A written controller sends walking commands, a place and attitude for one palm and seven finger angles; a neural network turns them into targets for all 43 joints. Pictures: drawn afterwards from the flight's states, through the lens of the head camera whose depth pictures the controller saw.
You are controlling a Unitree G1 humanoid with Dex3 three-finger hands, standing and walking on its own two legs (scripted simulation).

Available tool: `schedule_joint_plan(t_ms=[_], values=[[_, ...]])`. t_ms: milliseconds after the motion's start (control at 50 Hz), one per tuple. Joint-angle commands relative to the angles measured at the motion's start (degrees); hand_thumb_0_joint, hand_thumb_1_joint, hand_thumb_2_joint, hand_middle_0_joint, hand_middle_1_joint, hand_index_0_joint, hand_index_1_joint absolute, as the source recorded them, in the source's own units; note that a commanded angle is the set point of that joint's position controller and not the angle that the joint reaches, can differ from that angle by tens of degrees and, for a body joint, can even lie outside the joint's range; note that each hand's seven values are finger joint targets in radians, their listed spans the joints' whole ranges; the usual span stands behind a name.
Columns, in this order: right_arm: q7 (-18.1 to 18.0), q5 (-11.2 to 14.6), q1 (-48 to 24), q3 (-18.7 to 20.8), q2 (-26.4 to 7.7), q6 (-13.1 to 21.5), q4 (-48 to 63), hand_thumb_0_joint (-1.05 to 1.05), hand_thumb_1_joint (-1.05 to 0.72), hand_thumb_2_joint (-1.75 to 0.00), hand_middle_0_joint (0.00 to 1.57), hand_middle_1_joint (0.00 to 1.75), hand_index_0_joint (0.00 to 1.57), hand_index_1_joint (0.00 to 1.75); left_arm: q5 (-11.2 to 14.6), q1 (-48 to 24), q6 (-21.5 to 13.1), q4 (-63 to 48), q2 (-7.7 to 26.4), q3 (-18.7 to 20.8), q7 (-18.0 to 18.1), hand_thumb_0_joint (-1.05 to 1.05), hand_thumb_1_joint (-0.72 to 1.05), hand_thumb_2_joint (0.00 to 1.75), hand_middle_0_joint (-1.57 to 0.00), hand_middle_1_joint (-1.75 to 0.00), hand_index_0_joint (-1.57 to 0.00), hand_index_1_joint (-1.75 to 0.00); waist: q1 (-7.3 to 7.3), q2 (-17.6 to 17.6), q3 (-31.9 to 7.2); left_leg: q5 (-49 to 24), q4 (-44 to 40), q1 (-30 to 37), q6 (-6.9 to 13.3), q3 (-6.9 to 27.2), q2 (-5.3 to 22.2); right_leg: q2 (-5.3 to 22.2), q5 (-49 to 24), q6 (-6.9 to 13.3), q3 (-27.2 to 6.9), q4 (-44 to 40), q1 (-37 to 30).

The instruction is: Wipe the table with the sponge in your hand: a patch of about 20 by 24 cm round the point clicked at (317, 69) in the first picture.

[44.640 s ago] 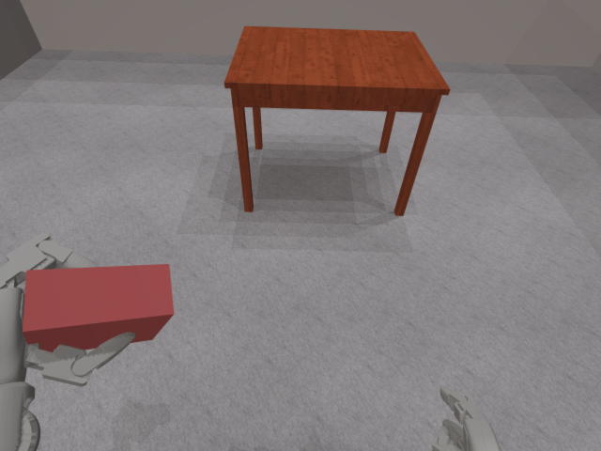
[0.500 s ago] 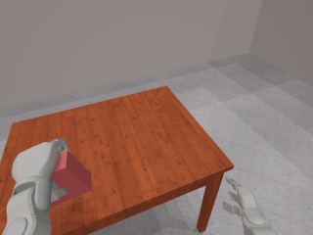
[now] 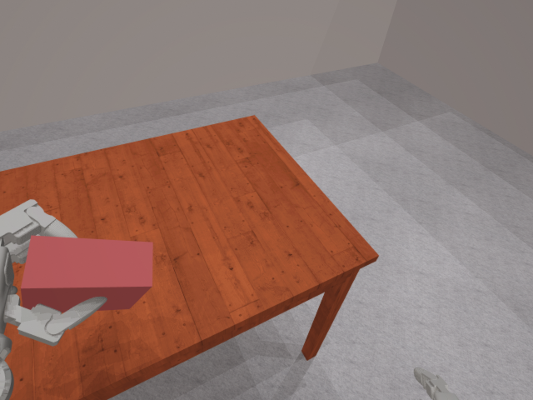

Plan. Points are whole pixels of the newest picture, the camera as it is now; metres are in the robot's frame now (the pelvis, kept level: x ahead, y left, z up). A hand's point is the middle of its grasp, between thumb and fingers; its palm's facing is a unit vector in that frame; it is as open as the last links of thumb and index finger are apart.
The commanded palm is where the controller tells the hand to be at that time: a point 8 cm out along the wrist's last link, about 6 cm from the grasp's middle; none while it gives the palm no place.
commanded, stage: step back with the hand held close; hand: left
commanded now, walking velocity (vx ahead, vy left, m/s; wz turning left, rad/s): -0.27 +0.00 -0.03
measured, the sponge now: (105, 278) +0.22 +0.22 +0.13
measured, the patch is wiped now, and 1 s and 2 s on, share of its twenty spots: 1.00 1.00 1.00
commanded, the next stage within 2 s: stop stepping back and stand still in 0.96 s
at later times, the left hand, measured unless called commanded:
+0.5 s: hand (58, 328) +0.15 +0.23 +0.16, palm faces +0.28 -0.88 -0.38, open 9.5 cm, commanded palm +0.10 +0.27 +0.19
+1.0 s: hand out of the picture +0.00 +0.27 +0.17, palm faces +0.33 -0.87 -0.37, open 9.5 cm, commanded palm -0.04 +0.30 +0.19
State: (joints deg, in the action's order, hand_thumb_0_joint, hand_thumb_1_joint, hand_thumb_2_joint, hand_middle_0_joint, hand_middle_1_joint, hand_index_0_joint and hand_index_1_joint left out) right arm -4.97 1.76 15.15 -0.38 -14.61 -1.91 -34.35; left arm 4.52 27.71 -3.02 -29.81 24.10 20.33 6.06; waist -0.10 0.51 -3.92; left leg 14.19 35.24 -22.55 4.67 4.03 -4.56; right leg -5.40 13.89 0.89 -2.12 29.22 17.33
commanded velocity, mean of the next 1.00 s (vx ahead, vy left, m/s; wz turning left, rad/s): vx -0.36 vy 0.00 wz -0.03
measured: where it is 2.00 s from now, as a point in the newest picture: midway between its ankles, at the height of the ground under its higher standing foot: outside the picture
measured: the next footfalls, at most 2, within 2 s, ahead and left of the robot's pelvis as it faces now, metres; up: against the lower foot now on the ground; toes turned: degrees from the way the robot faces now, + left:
right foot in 0.24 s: -0.04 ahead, -0.12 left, +0.00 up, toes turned +5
left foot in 0.82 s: -0.16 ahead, +0.14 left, +0.00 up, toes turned +2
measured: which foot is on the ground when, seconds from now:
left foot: down 0.00-0.58, up 0.60-0.80, down 0.82-1.00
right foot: down 0.00-0.12, up 0.14-0.22, down 0.24-0.84, up 0.86-1.00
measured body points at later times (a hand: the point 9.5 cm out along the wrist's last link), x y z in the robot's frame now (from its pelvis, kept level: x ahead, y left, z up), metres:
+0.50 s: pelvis -0.06 -0.01 +0.00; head -0.04 +0.03 +0.45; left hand +0.13 +0.27 +0.18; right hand +0.14 -0.22 -0.06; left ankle +0.04 +0.06 -0.73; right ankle -0.08 -0.13 -0.73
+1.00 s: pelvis -0.20 +0.02 +0.00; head -0.18 +0.08 +0.45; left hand -0.02 +0.31 +0.19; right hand -0.03 -0.19 -0.06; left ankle -0.20 +0.14 -0.73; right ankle -0.15 -0.10 -0.69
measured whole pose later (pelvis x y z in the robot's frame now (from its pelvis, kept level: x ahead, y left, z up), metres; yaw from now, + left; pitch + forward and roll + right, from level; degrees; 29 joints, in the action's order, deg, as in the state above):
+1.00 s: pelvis -0.20 +0.02 +0.00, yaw +0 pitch +2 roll -1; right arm -1.2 0.0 11.7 -1.7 -6.9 5.0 -33.1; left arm 2.4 31.7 -3.8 -41.1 24.8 22.1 6.8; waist 0.5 -6.9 -0.3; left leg 17.3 34.2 -18.8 -0.1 -1.3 2.6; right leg -2.5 21.7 -1.8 -1.1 50.9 31.0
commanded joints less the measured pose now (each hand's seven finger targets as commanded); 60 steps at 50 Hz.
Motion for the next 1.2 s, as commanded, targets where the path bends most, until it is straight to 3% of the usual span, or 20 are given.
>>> schedule_joint_plan(t_ms=[0, 60, 160, 280, 360, 440, 500, 540, 580, 620, 680, 740, 780, 800, 820, 860, 960, 1100, 1140, 1180], values=[[-0.60, -0.40, -11.21, 2.51, -8.37, 5.45, 11.67, 0.00, -0.90, -0.90, 0.20, 0.30, 0.20, 0.30, -1.43, -6.13, -5.37, -12.98, 7.67, 3.39, 1.24, 0.00, 0.10, 1.30, -1.20, -1.60, -1.20, -1.60, -0.75, 4.40, -1.76, 14.35, -14.25, -4.94, 0.82, 14.97, 11.52, 5.10, -0.54, 0.95, -3.63, -0.67, -2.31], [-0.36, -1.61, -10.87, 2.87, -8.24, 6.82, 11.77, 0.00, -0.90, -0.90, 0.20, 0.30, 0.20, 0.30, -3.42, -6.29, -7.27, -17.79, 9.14, 6.32, 1.24, 0.00, 0.10, 1.30, -1.20, -1.60, -1.20, -1.60, -1.28, 12.22, -3.30, 23.92, -22.97, -15.51, 3.46, 20.91, 14.44, 0.97, -2.56, -0.88, -2.29, 9.68, -13.75], [0.61, -2.75, -8.36, 3.31, -7.38, 8.30, 10.64, 0.00, -0.90, -0.90, 0.20, 0.30, 0.20, 0.30, -4.36, -4.19, -8.43, -18.08, 8.49, 8.12, 0.30, 0.00, 0.10, 1.30, -1.20, -1.60, -1.20, -1.60, -1.23, 9.22, -3.17, 20.58, -21.64, -14.24, 4.53, 20.29, 15.12, -0.30, 0.95, -1.36, -2.04, 9.39, -13.73], [0.99, -1.65, -8.08, 2.45, -6.35, 8.51, 7.79, 0.00, -0.90, -0.90, 0.20, 0.30, 0.20, 0.30, -2.21, -4.08, -8.94, -11.73, 5.33, 3.90, -0.64, 0.00, 0.10, 1.30, -1.20, -1.60, -1.20, -1.60, -0.84, 7.13, -7.51, -15.90, -9.87, 11.28, -0.12, 13.23, 12.92, 2.65, -3.94, 0.42, -2.00, -6.80, -0.62], [1.53, -0.90, -9.30, 2.80, -5.74, 7.77, 7.82, 0.00, -0.90, -0.90, 0.20, 0.30, 0.20, 0.30, -1.77, -4.84, -7.87, -15.83, 5.63, 2.22, -0.62, 0.00, 0.10, 1.30, -1.20, -1.60, -1.20, -1.60, -1.31, 4.57, -14.39, -34.58, -6.64, 22.95, -1.04, 9.80, 13.04, 3.11, -4.45, -0.08, -2.19, -4.98, 1.96], [1.42, -1.80, -11.30, 3.04, -6.75, 7.29, 9.18, 0.00, -0.90, -0.90, 0.20, 0.30, 0.20, 0.30, -2.37, -4.89, -7.18, -20.42, 11.18, 8.07, 0.10, 0.00, 0.10, 1.30, -1.20, -1.60, -1.20, -1.60, -1.75, 7.61, -11.41, -16.73, -12.00, 8.95, 1.27, 12.45, 14.59, 1.93, -0.99, -0.72, -2.92, -0.12, -4.71], [1.35, -1.74, -11.62, 3.24, -6.19, 6.85, 9.57, 0.00, -0.90, -0.90, 0.20, 0.30, 0.20, 0.30, -2.57, -4.33, -6.85, -18.61, 9.41, 7.88, 0.11, 0.00, 0.10, 1.30, -1.20, -1.60, -1.20, -1.60, -1.27, 6.07, -6.70, 6.85, -9.87, -4.20, 1.36, 11.70, 13.27, 4.17, -3.94, 0.38, -4.93, -2.27, -7.86], [1.21, -1.48, -10.44, 3.90, -6.10, 6.07, 9.97, 0.00, -0.90, -0.90, 0.20, 0.30, 0.20, 0.30, -2.51, -4.04, -7.11, -18.09, 11.23, 8.87, 0.51, 0.00, 0.10, 1.30, -1.20, -1.60, -1.20, -1.60, -0.43, -1.69, -5.81, 18.07, 4.71, -4.79, -1.89, 6.58, 6.43, 12.53, -6.69, 5.10, -13.58, -8.20, -1.11], [0.95, -0.61, -10.34, 3.90, -4.55, 5.73, 9.47, 0.00, -0.90, -0.90, 0.20, 0.30, 0.20, 0.30, -1.23, -6.15, -7.65, -18.01, 8.48, 4.28, 1.25, 0.00, 0.10, 1.30, -1.20, -1.60, -1.20, -1.60, 0.07, -11.91, -4.84, 12.33, 33.93, 5.48, -6.01, 3.12, 2.35, 25.47, -10.98, 12.34, -19.78, -16.47, 17.38], [1.20, -0.53, -10.33, 2.74, -3.50, 4.48, 10.28, 0.00, -0.90, -0.90, 0.20, 0.30, 0.20, 0.30, -1.10, -7.05, -7.06, -15.70, 8.58, 4.34, 1.34, 0.00, 0.10, 1.30, -1.20, -1.60, -1.20, -1.60, 1.27, -7.18, -5.59, 12.87, 38.92, -0.90, -5.94, 3.28, 5.01, 24.91, -26.23, 12.33, -15.78, -11.25, 12.50], [0.73, -1.25, -11.30, 1.12, -2.77, 2.89, 10.41, 0.00, -0.90, -0.90, 0.20, 0.30, 0.20, 0.30, -1.62, -9.18, -6.72, -11.69, 9.13, 4.37, 1.11, 0.00, 0.10, 1.30, -1.20, -1.60, -1.20, -1.60, 1.26, -1.24, -0.24, 12.52, 25.28, -5.35, -5.25, 0.59, 7.19, 20.43, -36.79, 7.81, -9.39, -5.84, 7.51], [0.13, -0.64, -11.08, 2.23, -4.45, 3.77, 10.68, 0.00, -0.90, -0.90, 0.20, 0.30, 0.20, 0.30, -1.93, -7.43, -6.73, -12.49, 10.36, 5.54, 1.34, 0.00, 0.10, 1.30, -1.20, -1.60, -1.20, -1.60, 0.95, -0.92, -2.72, 9.40, 4.71, -4.10, -4.97, -0.48, 7.53, 20.08, -43.05, 6.29, -9.86, 0.23, 0.02], [0.04, -0.57, -9.09, 3.25, -5.83, 4.01, 11.37, 0.00, -0.90, -0.90, 0.20, 0.30, 0.20, 0.30, -1.37, -3.41, -7.53, -18.16, 10.08, 6.90, 1.49, 0.00, 0.10, 1.30, -1.20, -1.60, -1.20, -1.60, 0.78, 1.19, -9.60, -12.79, -11.76, 4.57, -3.25, 0.42, 11.06, 13.16, -33.40, 1.77, -4.14, 8.79, -2.75], [0.46, -0.84, -8.99, 4.19, -6.32, 4.76, 12.22, 0.00, -0.90, -0.90, 0.20, 0.30, 0.20, 0.30, -1.24, -3.02, -8.08, -21.75, 10.17, 7.96, 1.71, 0.00, 0.10, 1.30, -1.20, -1.60, -1.20, -1.60, 0.54, 9.00, -11.77, -32.13, -10.27, 13.07, -0.27, 8.56, 18.37, 7.06, -14.92, -1.20, -0.72, 14.42, 6.10], [1.40, -0.76, -8.06, 4.85, -5.39, 5.90, 11.79, 0.00, -0.90, -0.90, 0.20, 0.30, 0.20, 0.30, -1.44, -2.39, -8.52, -23.46, 10.52, 9.02, 1.80, 0.00, 0.10, 1.30, -1.20, -1.60, -1.20, -1.60, 0.43, 12.66, -13.83, -47.76, -7.31, 22.14, 1.64, 10.30, 22.90, 4.49, 4.87, -1.42, -0.98, 19.14, 16.26], [2.34, -2.39, -7.60, 3.98, -4.02, 7.98, 11.27, 0.00, -0.90, -0.90, 0.20, 0.30, 0.20, 0.30, -1.70, 2.16, -8.68, -27.18, 9.11, 8.57, 1.23, 0.00, 0.10, 1.30, -1.20, -1.60, -1.20, -1.60, 0.51, 14.39, -15.46, -55.99, -4.62, 25.08, 3.52, 11.85, 22.89, 4.35, 15.76, -2.33, -1.57, 25.87, 22.51], [2.91, -1.34, -6.58, 3.55, -4.49, 11.09, 7.81, 0.00, -0.90, -0.90, 0.20, 0.30, 0.20, 0.30, -1.94, -3.44, -5.14, -27.53, 6.86, 5.48, 2.70, 0.00, 0.10, 1.30, -1.20, -1.60, -1.20, -1.60, 0.64, 12.75, -6.11, -45.59, -9.31, 16.29, 0.49, 4.53, 20.03, 4.11, 6.26, -2.60, 0.29, 21.57, 15.23], [2.05, -1.17, -6.87, 2.57, -4.67, 10.63, 8.08, 0.00, -0.90, -0.90, 0.20, 0.30, 0.20, 0.30, -1.38, -2.87, -3.81, -10.64, 4.57, 4.73, 2.32, 0.00, 0.10, 1.30, -1.20, -1.60, -1.20, -1.60, 0.75, 11.70, -1.77, 3.67, -13.95, 3.29, 0.12, 5.57, 18.62, 3.08, 6.72, -1.88, 1.26, 6.05, 2.57], [1.98, -0.64, -6.78, 2.48, -5.43, 10.44, 8.78, 0.00, -0.90, -0.90, 0.20, 0.30, 0.20, 0.30, -1.97, -2.88, -3.93, -9.23, 5.67, 5.12, 1.88, 0.00, 0.10, 1.30, -1.20, -1.60, -1.20, -1.60, 0.32, 7.85, -2.28, 17.27, -8.88, -1.29, -1.05, 3.38, 15.09, 2.37, -1.68, -1.94, 3.78, -4.44, -4.98], [1.98, -0.39, -7.77, 2.24, -4.43, 10.02, 9.12, 0.00, -0.90, -0.90, 0.20, 0.30, 0.20, 0.30, -2.41, -5.62, -4.61, -10.45, 6.43, 3.87, 1.30, 0.00, 0.10, 1.30, -1.20, -1.60, -1.20, -1.60, 0.16, -5.72, -3.23, 19.83, 10.38, -4.07, -3.12, -2.62, 8.21, 8.87, -7.38, 1.82, -0.82, -11.43, -6.23]])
